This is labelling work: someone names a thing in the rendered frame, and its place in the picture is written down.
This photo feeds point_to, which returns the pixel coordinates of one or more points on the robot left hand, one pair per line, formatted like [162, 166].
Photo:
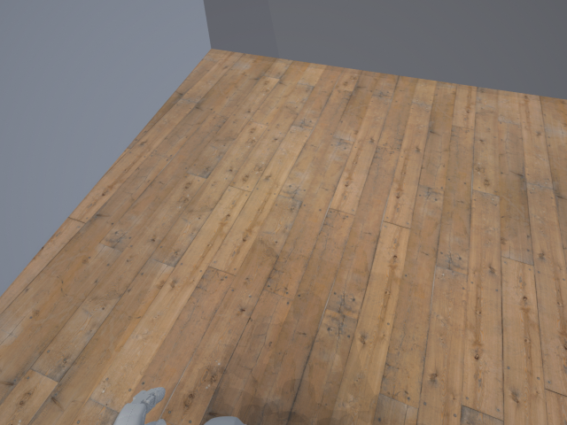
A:
[143, 402]

